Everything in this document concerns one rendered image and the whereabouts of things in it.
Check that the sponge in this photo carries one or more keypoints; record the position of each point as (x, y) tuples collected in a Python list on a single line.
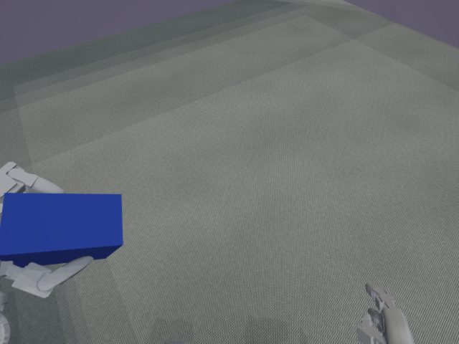
[(56, 228)]

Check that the robot left hand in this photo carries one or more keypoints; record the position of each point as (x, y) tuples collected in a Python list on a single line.
[(34, 278)]

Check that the robot right hand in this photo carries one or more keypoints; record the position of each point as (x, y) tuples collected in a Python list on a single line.
[(392, 324)]

